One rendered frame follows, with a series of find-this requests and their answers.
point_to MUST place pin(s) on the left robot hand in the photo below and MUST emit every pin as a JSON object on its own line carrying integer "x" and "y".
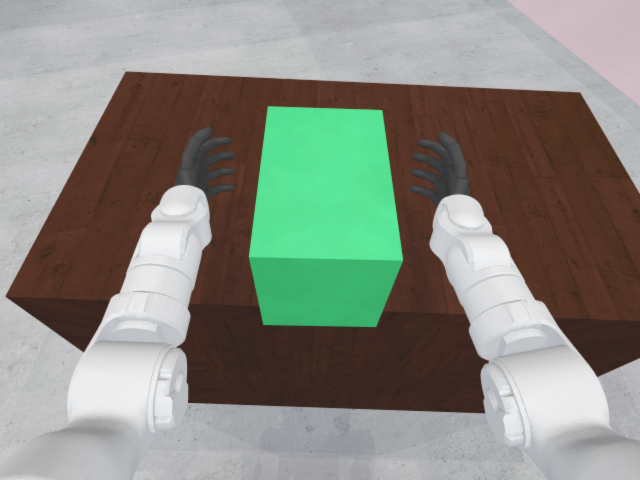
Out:
{"x": 192, "y": 172}

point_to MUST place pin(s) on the left robot forearm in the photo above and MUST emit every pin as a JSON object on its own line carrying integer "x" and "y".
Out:
{"x": 152, "y": 305}

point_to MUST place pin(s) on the carton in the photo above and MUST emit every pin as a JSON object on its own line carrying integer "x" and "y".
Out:
{"x": 325, "y": 247}

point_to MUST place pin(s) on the right robot upper arm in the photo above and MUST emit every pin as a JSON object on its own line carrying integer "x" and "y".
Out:
{"x": 547, "y": 403}

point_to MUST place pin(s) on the right robot hand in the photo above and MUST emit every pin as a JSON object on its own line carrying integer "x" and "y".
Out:
{"x": 453, "y": 178}

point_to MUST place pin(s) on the right robot forearm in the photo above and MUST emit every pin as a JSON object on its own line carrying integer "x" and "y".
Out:
{"x": 503, "y": 314}

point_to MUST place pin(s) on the pedestal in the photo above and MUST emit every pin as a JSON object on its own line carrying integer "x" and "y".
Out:
{"x": 547, "y": 178}

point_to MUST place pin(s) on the left robot upper arm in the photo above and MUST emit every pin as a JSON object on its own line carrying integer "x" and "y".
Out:
{"x": 124, "y": 395}

